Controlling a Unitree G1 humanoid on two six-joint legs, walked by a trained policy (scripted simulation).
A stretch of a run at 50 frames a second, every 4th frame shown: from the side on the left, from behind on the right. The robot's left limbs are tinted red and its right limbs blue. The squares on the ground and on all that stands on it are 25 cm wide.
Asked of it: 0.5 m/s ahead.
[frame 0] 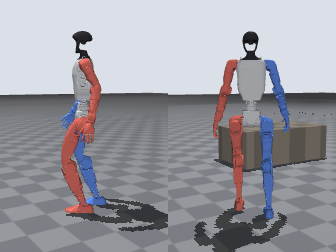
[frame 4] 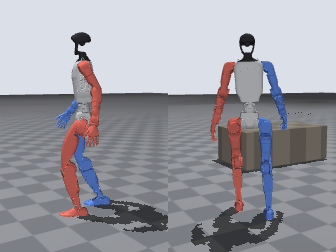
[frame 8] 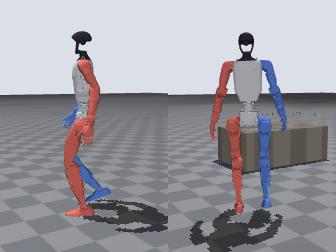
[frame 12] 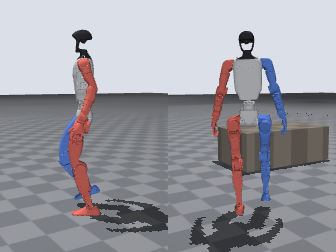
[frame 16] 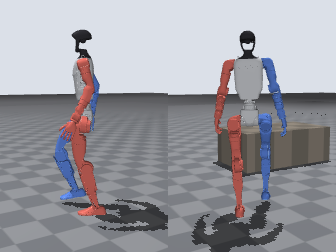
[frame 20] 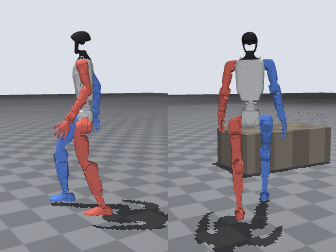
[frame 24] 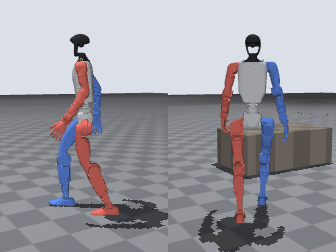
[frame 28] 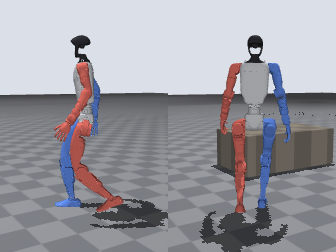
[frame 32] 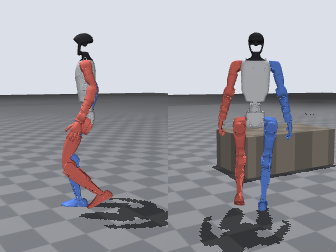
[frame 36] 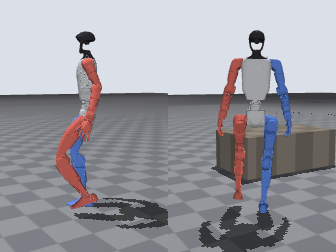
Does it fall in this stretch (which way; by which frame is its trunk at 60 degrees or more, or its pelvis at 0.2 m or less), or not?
no
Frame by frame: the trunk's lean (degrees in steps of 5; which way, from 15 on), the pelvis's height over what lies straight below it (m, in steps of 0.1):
0: 0, 0.8
4: 5, 0.8
8: 5, 0.8
12: 5, 0.8
16: 5, 0.8
20: 5, 0.8
24: 5, 0.8
28: 5, 0.8
32: 5, 0.8
36: 0, 0.8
